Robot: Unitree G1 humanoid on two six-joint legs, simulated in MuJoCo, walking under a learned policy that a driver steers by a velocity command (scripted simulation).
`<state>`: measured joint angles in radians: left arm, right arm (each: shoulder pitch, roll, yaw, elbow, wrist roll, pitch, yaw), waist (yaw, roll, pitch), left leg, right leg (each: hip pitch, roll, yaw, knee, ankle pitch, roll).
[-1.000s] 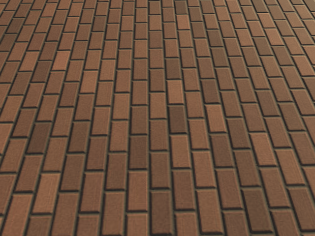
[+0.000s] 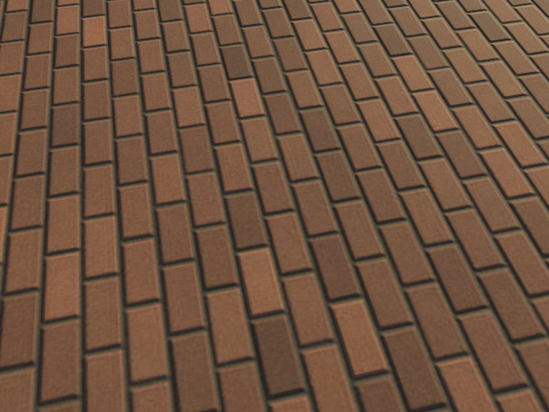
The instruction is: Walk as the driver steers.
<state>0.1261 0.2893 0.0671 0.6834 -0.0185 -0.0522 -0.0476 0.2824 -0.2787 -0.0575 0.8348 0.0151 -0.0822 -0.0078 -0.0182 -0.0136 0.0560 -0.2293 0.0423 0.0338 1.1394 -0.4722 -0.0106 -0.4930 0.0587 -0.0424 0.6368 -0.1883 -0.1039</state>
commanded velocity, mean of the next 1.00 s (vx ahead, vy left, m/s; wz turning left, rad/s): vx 0.50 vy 0.00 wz -0.21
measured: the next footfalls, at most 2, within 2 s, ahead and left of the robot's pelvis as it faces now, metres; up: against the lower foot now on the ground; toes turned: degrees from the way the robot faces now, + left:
left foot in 0.40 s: +0.42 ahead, +0.11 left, +0.00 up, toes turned -18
right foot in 0.86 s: +0.56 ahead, -0.20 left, +0.00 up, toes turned -13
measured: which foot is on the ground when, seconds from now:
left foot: up 0.00-0.38, down 0.40-0.86, up 0.88-1.00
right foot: down 0.00-0.40, up 0.42-0.84, down 0.86-1.00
